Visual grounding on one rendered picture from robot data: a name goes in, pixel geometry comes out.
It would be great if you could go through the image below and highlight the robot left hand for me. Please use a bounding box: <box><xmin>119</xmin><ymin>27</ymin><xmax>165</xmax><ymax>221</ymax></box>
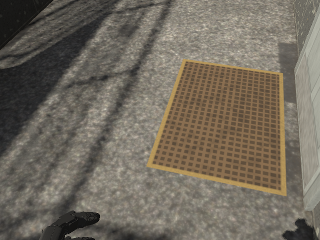
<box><xmin>39</xmin><ymin>210</ymin><xmax>100</xmax><ymax>240</ymax></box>

